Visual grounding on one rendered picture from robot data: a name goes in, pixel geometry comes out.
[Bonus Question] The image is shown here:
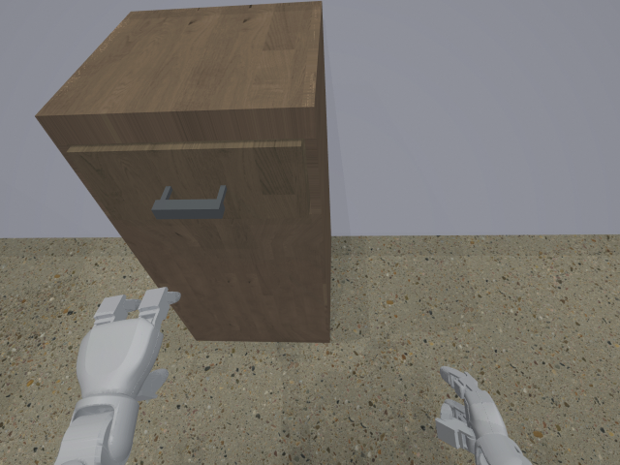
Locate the left robot forearm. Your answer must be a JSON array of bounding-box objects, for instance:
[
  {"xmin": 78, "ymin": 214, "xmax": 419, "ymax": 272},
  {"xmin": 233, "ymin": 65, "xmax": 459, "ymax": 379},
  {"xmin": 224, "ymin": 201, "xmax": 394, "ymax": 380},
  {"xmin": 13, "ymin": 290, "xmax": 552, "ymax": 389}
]
[{"xmin": 54, "ymin": 393, "xmax": 140, "ymax": 465}]

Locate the robot left hand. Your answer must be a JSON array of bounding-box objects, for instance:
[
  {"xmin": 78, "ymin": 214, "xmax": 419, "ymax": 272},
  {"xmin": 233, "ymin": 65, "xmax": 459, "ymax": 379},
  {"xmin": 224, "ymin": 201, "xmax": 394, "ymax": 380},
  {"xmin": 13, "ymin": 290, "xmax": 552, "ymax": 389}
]
[{"xmin": 77, "ymin": 287, "xmax": 181, "ymax": 401}]

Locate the cabinet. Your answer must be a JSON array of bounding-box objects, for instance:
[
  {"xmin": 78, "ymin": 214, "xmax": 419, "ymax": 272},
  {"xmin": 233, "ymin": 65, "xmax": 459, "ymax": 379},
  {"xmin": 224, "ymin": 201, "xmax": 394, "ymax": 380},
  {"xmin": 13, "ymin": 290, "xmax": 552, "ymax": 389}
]
[{"xmin": 35, "ymin": 1, "xmax": 331, "ymax": 343}]

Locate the drawer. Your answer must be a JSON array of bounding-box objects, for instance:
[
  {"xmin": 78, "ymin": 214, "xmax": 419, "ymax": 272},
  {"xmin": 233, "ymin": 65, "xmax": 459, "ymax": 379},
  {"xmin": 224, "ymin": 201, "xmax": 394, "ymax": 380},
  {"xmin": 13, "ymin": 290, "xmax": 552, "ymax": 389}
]
[{"xmin": 66, "ymin": 139, "xmax": 310, "ymax": 220}]

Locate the right robot forearm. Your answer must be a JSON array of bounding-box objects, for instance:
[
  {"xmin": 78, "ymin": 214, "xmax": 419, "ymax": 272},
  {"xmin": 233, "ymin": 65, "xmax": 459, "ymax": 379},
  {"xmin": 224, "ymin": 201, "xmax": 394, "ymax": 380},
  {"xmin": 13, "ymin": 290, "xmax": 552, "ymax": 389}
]
[{"xmin": 475, "ymin": 434, "xmax": 533, "ymax": 465}]

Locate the robot right hand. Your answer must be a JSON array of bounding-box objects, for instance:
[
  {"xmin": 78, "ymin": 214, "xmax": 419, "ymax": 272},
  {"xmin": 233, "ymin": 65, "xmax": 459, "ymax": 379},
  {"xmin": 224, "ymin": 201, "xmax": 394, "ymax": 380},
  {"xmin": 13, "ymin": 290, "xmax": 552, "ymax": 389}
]
[{"xmin": 435, "ymin": 366, "xmax": 509, "ymax": 454}]

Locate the handle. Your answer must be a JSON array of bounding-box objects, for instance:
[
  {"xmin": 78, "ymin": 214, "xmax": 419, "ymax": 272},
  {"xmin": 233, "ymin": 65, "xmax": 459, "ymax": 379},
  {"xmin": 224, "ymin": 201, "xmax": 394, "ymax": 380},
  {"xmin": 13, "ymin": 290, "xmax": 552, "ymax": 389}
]
[{"xmin": 151, "ymin": 185, "xmax": 227, "ymax": 219}]

